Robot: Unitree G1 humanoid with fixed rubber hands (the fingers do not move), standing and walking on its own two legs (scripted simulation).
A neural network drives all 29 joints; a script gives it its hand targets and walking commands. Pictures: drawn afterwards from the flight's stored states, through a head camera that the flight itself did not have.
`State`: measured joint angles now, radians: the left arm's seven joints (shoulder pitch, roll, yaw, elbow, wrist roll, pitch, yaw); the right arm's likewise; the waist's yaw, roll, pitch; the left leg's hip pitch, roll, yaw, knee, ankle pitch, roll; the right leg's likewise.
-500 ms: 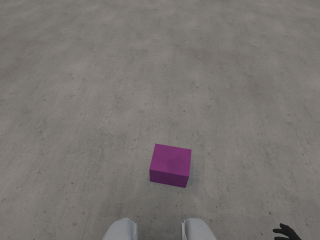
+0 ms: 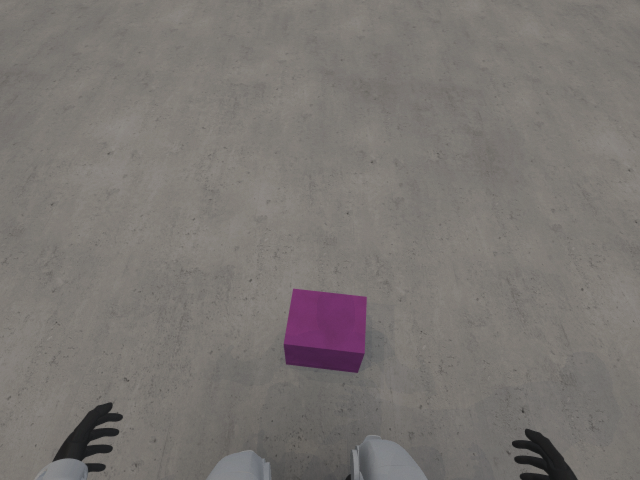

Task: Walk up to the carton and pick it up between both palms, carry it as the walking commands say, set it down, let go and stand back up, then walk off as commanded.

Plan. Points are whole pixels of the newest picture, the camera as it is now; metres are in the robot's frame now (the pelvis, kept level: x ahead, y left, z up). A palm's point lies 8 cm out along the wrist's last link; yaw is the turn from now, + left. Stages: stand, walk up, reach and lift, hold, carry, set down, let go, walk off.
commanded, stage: walk up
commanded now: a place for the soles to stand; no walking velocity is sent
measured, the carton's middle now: (325, 331) +0.56 -0.04 -0.64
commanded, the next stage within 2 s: none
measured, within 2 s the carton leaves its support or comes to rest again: neither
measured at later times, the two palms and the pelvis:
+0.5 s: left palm out of the picture +0.07 +0.31 -0.07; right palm out of the picture +0.07 -0.31 -0.08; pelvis +0.01 +0.00 +0.04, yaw -2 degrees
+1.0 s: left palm (57, 439) +0.18 +0.34 -0.09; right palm (541, 418) +0.20 -0.30 -0.09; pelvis +0.10 +0.01 +0.01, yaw -5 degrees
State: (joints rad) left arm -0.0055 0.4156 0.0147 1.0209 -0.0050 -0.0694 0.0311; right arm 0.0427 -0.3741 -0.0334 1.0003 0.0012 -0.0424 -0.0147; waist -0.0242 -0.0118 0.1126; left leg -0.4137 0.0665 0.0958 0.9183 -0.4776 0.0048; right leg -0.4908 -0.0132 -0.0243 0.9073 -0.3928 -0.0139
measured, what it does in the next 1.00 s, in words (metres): walks ahead: left foot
